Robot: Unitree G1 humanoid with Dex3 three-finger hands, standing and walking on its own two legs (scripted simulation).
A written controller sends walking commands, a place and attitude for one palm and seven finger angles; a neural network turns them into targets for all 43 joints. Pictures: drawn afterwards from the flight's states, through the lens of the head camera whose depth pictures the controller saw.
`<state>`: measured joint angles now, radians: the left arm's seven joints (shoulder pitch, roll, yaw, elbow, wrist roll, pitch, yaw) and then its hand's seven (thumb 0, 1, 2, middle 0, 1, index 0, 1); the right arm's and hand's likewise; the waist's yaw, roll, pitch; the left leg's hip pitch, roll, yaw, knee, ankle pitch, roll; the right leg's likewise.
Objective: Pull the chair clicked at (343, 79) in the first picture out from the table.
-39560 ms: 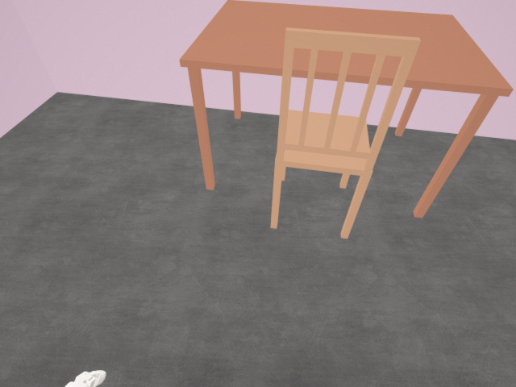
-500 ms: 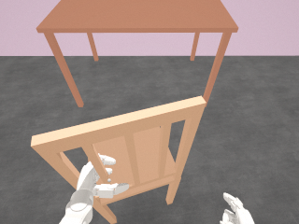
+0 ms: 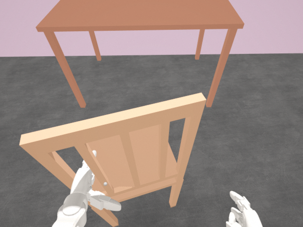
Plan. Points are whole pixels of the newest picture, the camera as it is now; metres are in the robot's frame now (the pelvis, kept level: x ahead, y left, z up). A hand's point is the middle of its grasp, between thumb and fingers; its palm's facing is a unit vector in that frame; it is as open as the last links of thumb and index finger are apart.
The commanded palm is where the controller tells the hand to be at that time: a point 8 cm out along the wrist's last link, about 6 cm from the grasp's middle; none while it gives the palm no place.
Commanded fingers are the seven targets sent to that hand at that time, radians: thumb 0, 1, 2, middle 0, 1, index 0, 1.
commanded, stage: draw the fingers out of the gap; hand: left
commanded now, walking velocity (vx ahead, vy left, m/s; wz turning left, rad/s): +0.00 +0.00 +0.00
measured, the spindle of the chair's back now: (131, 163) +0.31 +0.07 -0.03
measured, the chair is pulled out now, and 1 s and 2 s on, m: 0.66 0.66 0.66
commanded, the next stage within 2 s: draw the hand back to the body in 0.78 s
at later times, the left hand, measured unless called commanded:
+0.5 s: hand (101, 212) +0.18 +0.14 -0.04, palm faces +0.04 -0.99 -0.13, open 17.5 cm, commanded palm +0.14 +0.19 -0.02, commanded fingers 0.00 -0.55 0.20 0.00 0.00 0.00 0.00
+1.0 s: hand out of the picture +0.12 +0.13 -0.01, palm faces +0.09 -1.00 -0.03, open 17.5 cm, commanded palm +0.08 +0.20 +0.00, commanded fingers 0.00 -0.55 0.20 0.00 0.00 0.00 0.00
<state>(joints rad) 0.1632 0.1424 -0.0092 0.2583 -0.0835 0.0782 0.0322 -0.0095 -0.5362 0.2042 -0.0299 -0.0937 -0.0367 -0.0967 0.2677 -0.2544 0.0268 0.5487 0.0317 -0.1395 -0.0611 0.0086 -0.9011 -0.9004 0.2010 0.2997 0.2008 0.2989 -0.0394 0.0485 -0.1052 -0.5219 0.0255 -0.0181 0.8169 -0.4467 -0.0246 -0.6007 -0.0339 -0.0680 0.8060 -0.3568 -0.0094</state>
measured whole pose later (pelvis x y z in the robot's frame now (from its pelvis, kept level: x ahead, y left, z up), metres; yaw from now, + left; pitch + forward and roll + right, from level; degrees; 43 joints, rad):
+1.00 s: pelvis +0.00 +0.01 -0.03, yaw +1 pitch +11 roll -2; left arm 0.85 0.12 -0.14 -0.33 -0.08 -0.02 0.03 -0.01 -0.54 0.20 0.00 0.00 -0.01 0.00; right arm 0.29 -0.20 0.00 0.44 0.03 -0.18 -0.09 0.01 -0.90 -0.90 0.20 0.30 0.20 0.30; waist 0.00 0.05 -0.19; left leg -0.70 0.01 -0.05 1.06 -0.55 -0.01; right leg -0.75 -0.05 -0.09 1.00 -0.45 0.00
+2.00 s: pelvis +0.02 +0.02 +0.03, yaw +0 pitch -4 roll -1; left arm 0.56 0.34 0.27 -0.44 -0.04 -0.05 0.16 0.00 0.41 0.66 -0.14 -0.20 -0.15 -0.20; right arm 0.21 -0.21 0.04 0.63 0.01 -0.19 -0.11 0.01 -0.90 -0.90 0.20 0.30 0.20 0.30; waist 0.06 0.08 -0.01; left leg -0.08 0.01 -0.01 0.51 -0.36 0.00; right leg -0.15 -0.04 -0.07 0.49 -0.27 0.02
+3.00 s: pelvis -0.01 +0.02 +0.04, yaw -1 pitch +0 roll +0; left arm 0.60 0.40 0.38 -0.47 -0.04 -0.13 0.14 0.02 0.89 0.90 -0.21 -0.30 -0.22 -0.30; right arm 0.19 -0.21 -0.02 0.62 0.02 -0.05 -0.09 0.01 -0.90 -0.90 0.20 0.30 0.20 0.30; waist -0.01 0.03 0.04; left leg -0.19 0.00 0.02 0.47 -0.27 0.01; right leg -0.28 -0.05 -0.03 0.46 -0.17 0.02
